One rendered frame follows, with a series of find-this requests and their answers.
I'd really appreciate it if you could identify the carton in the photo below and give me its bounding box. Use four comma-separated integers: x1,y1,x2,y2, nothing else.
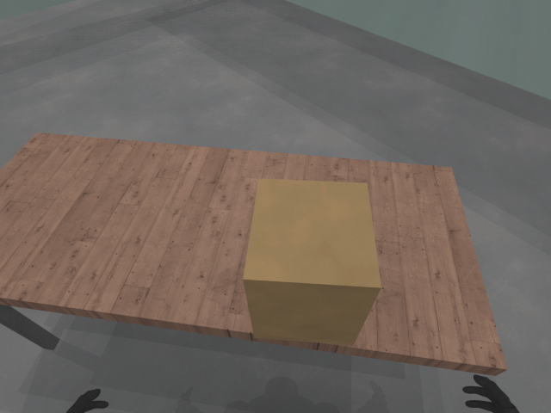
243,178,381,345

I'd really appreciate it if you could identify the right robot hand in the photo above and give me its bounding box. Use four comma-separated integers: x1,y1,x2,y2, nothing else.
462,374,520,413

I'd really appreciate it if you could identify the left robot hand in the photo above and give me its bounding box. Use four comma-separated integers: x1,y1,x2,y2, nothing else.
66,389,108,413

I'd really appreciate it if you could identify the table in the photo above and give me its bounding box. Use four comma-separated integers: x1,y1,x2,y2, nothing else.
0,133,508,376

